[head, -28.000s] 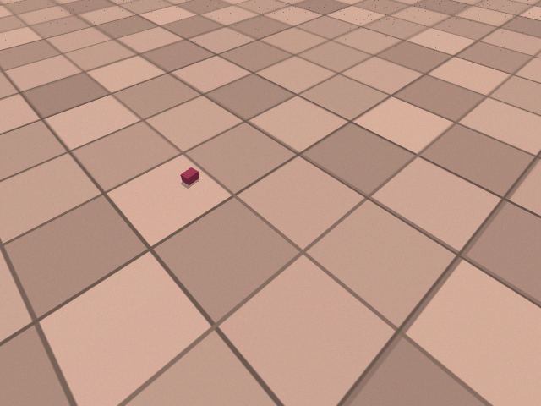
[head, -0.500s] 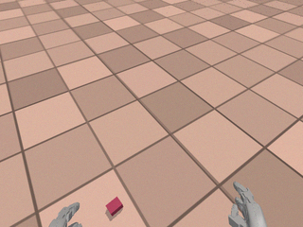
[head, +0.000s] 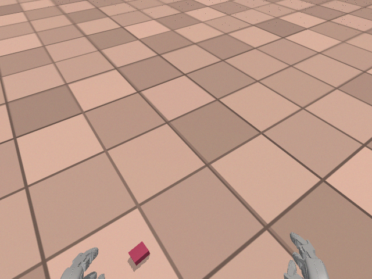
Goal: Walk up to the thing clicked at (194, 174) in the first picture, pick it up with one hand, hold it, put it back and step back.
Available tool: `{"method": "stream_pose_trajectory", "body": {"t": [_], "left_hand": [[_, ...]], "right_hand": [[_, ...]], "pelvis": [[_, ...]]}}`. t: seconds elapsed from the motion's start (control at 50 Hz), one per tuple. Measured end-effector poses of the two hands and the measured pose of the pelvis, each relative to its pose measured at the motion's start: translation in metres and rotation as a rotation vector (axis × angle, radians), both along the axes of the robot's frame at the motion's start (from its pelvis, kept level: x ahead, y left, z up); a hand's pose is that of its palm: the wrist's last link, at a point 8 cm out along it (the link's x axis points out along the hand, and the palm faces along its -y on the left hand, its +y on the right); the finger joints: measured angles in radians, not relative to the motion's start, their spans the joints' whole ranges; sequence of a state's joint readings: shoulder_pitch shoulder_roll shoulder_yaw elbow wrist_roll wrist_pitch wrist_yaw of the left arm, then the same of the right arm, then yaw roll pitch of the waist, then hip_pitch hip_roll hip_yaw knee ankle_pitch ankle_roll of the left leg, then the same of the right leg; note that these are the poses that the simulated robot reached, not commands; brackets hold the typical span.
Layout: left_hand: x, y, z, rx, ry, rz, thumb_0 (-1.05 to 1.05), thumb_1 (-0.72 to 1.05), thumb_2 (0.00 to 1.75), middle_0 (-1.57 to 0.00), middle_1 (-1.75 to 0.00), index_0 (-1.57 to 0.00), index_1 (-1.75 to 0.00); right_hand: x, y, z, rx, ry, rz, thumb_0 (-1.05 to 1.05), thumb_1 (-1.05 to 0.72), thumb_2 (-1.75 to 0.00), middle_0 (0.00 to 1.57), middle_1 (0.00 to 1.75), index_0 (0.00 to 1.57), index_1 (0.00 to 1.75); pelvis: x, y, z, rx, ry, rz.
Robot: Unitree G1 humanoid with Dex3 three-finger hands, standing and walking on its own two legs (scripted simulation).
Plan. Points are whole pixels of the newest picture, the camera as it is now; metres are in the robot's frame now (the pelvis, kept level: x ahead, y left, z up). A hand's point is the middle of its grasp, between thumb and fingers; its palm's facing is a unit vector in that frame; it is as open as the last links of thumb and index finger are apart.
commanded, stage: home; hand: left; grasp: from above
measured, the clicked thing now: (139, 253) +0.42 +0.23 -0.69
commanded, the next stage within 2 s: stand in 1.26 s
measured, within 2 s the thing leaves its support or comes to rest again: neither
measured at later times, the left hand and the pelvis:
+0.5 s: hand out of the picture +0.16 +0.18 -0.05, palm faces +0.05 -0.98 -0.21, open 7.4 cm; pelvis +0.00 +0.00 +0.00, yaw +0 degrees
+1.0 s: hand out of the picture +0.16 +0.18 -0.05, palm faces +0.04 -0.98 -0.21, open 7.4 cm; pelvis +0.00 +0.00 +0.00, yaw +0 degrees
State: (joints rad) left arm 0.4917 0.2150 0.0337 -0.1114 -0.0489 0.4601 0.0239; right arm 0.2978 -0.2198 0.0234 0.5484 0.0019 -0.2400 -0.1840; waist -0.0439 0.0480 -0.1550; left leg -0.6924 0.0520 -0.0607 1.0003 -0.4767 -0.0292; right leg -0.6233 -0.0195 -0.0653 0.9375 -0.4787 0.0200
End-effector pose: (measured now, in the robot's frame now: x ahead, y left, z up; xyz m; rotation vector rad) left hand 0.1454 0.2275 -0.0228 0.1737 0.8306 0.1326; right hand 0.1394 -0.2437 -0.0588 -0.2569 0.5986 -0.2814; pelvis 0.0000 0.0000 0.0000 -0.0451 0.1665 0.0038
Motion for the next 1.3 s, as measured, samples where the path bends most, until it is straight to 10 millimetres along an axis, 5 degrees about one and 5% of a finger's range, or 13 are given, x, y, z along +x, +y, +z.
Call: {"method": "stream_pose_trajectory", "body": {"t": [1.3], "left_hand": [[-0.0023,-0.0035,0.0007,0.002,-0.003,-0.003,0.01,0.91,0.90,-0.20,-0.30,-0.20,-0.30]], "right_hand": [[0.0045,-0.0016,-0.0003,0.007,-0.021,0.003,0.02,-0.90,-0.90,0.20,0.30,0.20,0.30]], "pelvis": [[-0.0016,-0.0030,-0.0022,0.002,0.002,0.000]]}}
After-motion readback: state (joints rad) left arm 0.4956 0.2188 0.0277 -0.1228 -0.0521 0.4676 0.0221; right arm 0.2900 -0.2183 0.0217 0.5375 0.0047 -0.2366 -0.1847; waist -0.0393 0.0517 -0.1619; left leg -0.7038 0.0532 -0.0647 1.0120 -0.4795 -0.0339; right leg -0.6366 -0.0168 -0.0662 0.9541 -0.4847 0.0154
